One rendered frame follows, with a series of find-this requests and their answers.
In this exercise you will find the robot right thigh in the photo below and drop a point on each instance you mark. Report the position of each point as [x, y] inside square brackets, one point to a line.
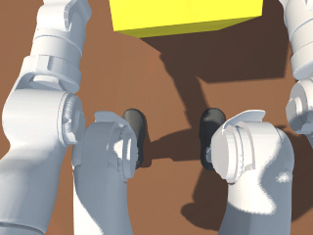
[250, 157]

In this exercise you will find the carton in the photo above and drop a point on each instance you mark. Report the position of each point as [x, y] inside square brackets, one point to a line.
[149, 18]

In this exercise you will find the left robot forearm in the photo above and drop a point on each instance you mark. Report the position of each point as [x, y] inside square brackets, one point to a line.
[57, 48]

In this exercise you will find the right robot forearm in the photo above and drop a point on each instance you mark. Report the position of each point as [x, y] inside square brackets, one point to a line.
[298, 18]

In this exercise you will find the left robot shin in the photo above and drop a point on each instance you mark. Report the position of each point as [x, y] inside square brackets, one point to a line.
[100, 116]

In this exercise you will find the left robot upper arm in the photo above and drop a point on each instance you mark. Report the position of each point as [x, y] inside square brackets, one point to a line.
[40, 125]

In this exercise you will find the right robot upper arm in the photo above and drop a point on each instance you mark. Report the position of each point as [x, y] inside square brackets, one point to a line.
[299, 109]

